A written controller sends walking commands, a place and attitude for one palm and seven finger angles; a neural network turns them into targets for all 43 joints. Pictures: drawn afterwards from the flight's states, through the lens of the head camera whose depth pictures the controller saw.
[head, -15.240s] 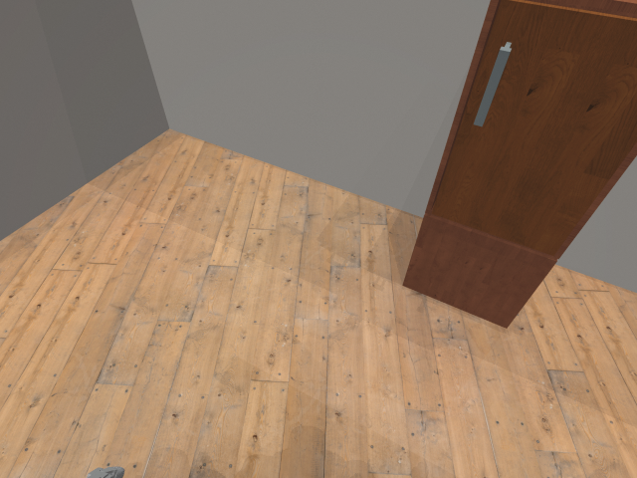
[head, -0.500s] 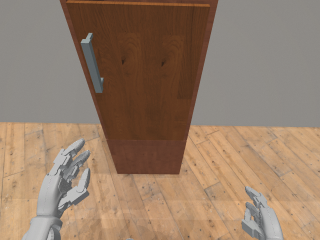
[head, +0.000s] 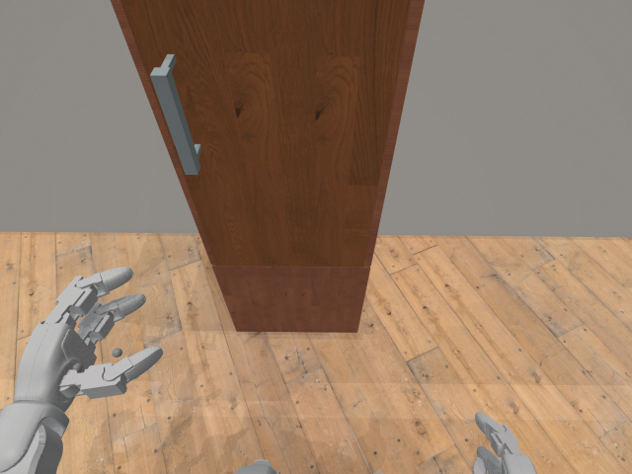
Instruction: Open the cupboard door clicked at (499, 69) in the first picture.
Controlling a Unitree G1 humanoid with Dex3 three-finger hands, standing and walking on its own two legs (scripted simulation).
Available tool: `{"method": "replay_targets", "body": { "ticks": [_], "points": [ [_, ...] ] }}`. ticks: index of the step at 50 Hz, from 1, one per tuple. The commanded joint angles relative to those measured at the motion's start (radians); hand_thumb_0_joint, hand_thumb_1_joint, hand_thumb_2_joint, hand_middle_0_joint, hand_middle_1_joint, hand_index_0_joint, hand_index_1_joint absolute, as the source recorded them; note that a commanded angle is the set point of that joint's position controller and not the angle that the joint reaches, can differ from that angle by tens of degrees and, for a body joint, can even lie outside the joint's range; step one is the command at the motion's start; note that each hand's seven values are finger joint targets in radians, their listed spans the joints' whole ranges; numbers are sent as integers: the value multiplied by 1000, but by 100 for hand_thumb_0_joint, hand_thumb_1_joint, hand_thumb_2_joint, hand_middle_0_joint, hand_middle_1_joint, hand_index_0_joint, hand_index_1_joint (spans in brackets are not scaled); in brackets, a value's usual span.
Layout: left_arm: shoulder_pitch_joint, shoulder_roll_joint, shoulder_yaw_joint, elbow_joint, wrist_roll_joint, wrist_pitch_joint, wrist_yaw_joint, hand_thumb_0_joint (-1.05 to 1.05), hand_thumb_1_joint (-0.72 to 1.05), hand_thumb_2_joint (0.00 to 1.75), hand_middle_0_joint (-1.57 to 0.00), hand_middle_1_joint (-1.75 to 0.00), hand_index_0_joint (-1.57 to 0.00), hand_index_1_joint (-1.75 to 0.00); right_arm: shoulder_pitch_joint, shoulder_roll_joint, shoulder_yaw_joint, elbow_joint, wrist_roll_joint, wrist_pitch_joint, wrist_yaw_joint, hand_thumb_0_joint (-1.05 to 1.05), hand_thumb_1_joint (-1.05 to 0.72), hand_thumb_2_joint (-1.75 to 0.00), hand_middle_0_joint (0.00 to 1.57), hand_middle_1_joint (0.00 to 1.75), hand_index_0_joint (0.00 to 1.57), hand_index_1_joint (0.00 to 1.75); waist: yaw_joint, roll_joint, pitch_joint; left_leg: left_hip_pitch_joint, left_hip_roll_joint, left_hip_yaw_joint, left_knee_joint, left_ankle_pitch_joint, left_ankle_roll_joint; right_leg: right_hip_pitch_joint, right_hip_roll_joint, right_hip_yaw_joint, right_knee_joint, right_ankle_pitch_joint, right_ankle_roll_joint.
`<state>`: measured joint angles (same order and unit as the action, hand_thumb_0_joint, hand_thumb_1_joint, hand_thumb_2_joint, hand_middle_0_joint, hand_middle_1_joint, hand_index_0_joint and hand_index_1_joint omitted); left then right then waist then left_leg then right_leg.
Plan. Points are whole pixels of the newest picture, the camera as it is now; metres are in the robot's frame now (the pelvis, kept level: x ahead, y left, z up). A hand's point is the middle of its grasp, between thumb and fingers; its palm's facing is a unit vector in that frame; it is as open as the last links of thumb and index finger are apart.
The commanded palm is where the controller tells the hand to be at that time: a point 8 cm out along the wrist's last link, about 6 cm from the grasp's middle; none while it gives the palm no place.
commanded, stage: raise the hand with hooked fingers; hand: left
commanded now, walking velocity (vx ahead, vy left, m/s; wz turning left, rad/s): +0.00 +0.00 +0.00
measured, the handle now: (181, 118) +0.57 +0.23 +0.13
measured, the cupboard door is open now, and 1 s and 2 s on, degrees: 0 0 0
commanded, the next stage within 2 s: move the hooked fingers beside the handle in 1.30 s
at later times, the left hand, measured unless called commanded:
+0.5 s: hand (50, 302) +0.27 +0.29 +0.12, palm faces +0.07 -1.00 -0.04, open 13.6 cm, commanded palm +0.24 +0.34 +0.13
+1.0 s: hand (31, 254) +0.30 +0.31 +0.16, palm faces +0.06 -1.00 -0.03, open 14.0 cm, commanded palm +0.27 +0.35 +0.16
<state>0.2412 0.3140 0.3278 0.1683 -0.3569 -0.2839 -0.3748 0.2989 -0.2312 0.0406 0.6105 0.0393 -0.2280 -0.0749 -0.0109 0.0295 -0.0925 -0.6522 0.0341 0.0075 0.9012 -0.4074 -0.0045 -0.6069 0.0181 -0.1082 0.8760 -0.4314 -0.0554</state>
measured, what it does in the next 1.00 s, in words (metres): stands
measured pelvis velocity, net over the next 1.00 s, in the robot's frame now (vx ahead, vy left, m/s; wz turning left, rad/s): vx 0.01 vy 0.03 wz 0.00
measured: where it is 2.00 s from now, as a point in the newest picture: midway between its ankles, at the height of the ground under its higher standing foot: outside the picture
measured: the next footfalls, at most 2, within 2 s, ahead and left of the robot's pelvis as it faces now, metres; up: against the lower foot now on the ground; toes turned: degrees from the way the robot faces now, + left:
none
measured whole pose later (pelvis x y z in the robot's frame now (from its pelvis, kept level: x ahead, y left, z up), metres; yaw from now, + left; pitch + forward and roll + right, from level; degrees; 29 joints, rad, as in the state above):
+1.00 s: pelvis +0.01 +0.03 +0.04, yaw +0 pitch +1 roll -1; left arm -0.12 0.45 0.43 0.36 -0.32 -0.03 -0.46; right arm 0.28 -0.28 0.06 0.61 0.06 -0.22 -0.11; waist 0.02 0.03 -0.04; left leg -0.34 0.00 0.03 0.61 -0.29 0.03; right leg -0.29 0.00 -0.08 0.57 -0.30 -0.02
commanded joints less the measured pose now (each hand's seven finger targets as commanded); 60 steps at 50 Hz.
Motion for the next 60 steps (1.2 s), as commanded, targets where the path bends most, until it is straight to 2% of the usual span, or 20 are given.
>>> {"method": "replay_targets", "body": {
  "ticks": [1, 3, 5, 8, 10, 13, 16, 21, 23, 27, 29, 37, 38, 42, 45, 48, 50, 54, 57, 60],
  "points": [
    [-49, 161, 84, -201, -20, -96, 19, 0, -6, 49, -27, -92, -27, -92, -90, -151, -73, -166, 3, -86, -7, 0, -90, -90, 20, 30, 20, 30, 30, -31, -167, 111, -35, -26, -131, 216, 34, 158, -28, 131, -199, 207, 65],
    [-75, 167, 76, -199, -20, -99, 16, 0, -10, 47, -27, -94, -27, -94, -89, -162, -76, -168, 4, -92, -8, 0, -90, -90, 20, 30, 20, 30, 25, -53, -152, 127, -37, -25, -145, 208, 37, 150, -18, 119, -205, 178, 60],
    [-104, 186, 86, -217, -17, -100, 15, 0, -15, 45, -27, -98, -27, -98, -82, -166, -76, -165, 8, -96, -10, 0, -90, -90, 20, 30, 20, 30, 27, 0, -161, 162, -37, -23, -169, 198, 37, 149, -16, 105, -211, 162, 53],
    [-171, 209, 93, -237, -16, -86, 21, 0, -22, 42, -28, -102, -28, -102, -83, -173, -70, -163, 9, -96, -17, 0, -90, -90, 20, 30, 20, 30, 25, 21, -140, 204, -34, -34, -201, 197, 36, 149, -4, 77, -214, 162, 41],
    [-197, 216, 92, -260, -1, -79, 30, 0, -27, 40, -28, -105, -28, -105, -85, -168, -68, -159, 11, -98, -19, 0, -90, -90, 20, 30, 20, 30, 27, 80, -162, 255, -30, -40, -226, 217, 32, 156, -1, 59, -212, 185, 34],
    [-225, 217, 90, -240, -2, -50, 34, 0, -34, 37, -29, -110, -29, -110, -83, -172, -60, -159, 9, -95, -20, 0, -90, -90, 20, 30, 20, 30, 25, 56, -132, 279, -25, -56, -251, 234, 28, 170, 8, 43, -222, 209, 30],
    [-266, 217, 80, -224, 8, -11, 28, 0, -41, 34, -29, -114, -29, -114, -94, -169, -56, -158, 15, -90, -22, 0, -90, -90, 20, 30, 20, 30, 24, 89, -120, 315, -20, -64, -283, 220, 22, 167, 7, 35, -241, 200, 29],
    [-358, 249, 102, -178, 11, 67, 6, 0, -50, 30, -30, -120, -30, -120, -100, -171, -44, -163, 16, -74, -29, 0, -90, -90, 20, 30, 20, 30, 26, 43, -114, 345, -18, -77, -320, 248, 18, 208, 12, 28, -269, 234, 28],
    [-407, 270, 114, -165, 9, 89, -7, 0, -50, 30, -30, -120, -30, -120, -105, -172, -37, -164, 16, -70, -32, 0, -90, -90, 20, 30, 20, 30, 32, 69, -100, 362, -21, -78, -327, 261, 15, 224, 15, 31, -282, 246, 21],
    [-472, 289, 128, -160, 12, 110, -21, 0, -50, 30, -30, -120, -30, -120, -111, -167, -31, -160, 15, -67, -36, 0, -90, -90, 20, 30, 20, 30, 28, 77, -134, 413, -16, -87, -344, 295, 11, 237, 12, 28, -298, 263, 22],
    [-503, 301, 132, -126, 7, 126, -38, 0, -50, 30, -30, -120, -30, -120, -116, -170, -28, -159, 17, -62, -38, 0, -90, -90, 20, 30, 20, 30, 26, 53, -106, 408, -18, -85, -353, 291, 13, 246, 15, 31, -314, 269, 20],
    [-632, 381, 175, -103, 16, 156, -58, 0, -50, 30, -30, -120, -30, -120, -121, -171, -23, -156, 21, -60, -50, 0, -90, -90, 20, 30, 20, 30, 30, 110, -141, 471, -18, -95, -393, 267, 13, 274, 9, 37, -357, 245, 17],
    [-628, 406, 195, -83, 12, 161, -61, 0, -50, 30, -30, -120, -30, -120, -118, -176, -21, -157, 17, -58, -50, 0, -90, -90, 20, 30, 20, 30, 38, 82, -141, 465, -21, -92, -392, 287, 15, 298, 13, 39, -363, 264, 14],
    [-611, 365, 169, -6, 8, 186, -81, 0, -50, 30, -30, -120, -30, -120, -113, -176, -26, -151, 25, -56, -51, 0, -90, -90, 20, 30, 20, 30, 33, 71, -110, 458, -23, -81, -399, 296, 19, 290, 9, 39, -376, 281, 19],
    [-581, 361, 167, 22, 3, 201, -94, 0, -50, 30, -30, -120, -30, -120, -107, -182, -31, -157, 26, -51, -44, 0, -90, -90, 20, 30, 20, 30, 38, 31, -108, 442, -30, -65, -391, 303, 26, 299, 7, 45, -379, 307, 21],
    [-607, 389, 185, -21, 3, 189, -84, 0, -50, 30, -30, -120, -30, -120, -111, -182, -33, -164, 24, -49, -39, 0, -90, -90, 20, 30, 20, 30, 42, 32, -110, 437, -33, -58, -387, 286, 30, 305, 6, 54, -382, 292, 21],
    [-619, 409, 208, -69, 7, 170, -71, 0, -50, 30, -30, -120, -30, -120, -111, -176, -34, -167, 21, -50, -39, 0, -90, -90, 20, 30, 20, 30, 44, 88, -157, 466, -34, -48, -381, 319, 31, 322, 3, 61, -378, 322, 20],
    [-630, 404, 210, -58, 9, 150, -52, 0, -50, 30, -30, -120, -30, -120, -111, -174, -34, -160, 22, -50, -43, 0, -90, -90, 20, 30, 20, 30, 35, 44, -114, 436, -35, -40, -383, 290, 35, 316, 4, 66, -385, 309, 26],
    [-636, 396, 199, -68, 21, 139, -46, 0, -50, 30, -30, -120, -30, -120, -112, -169, -33, -153, 22, -54, -48, 0, -90, -90, 20, 30, 20, 30, 34, 101, -132, 458, -37, -34, -382, 294, 36, 318, -1, 71, -386, 312, 26],
    [-621, 388, 195, -53, 16, 144, -54, 0, -50, 30, -30, -120, -30, -120, -113, -170, -33, -152, 23, -55, -51, 0, -90, -90, 20, 30, 20, 30, 33, 62, -131, 451, -38, -32, -379, 299, 39, 329, -1, 75, -388, 332, 30]
  ]
}}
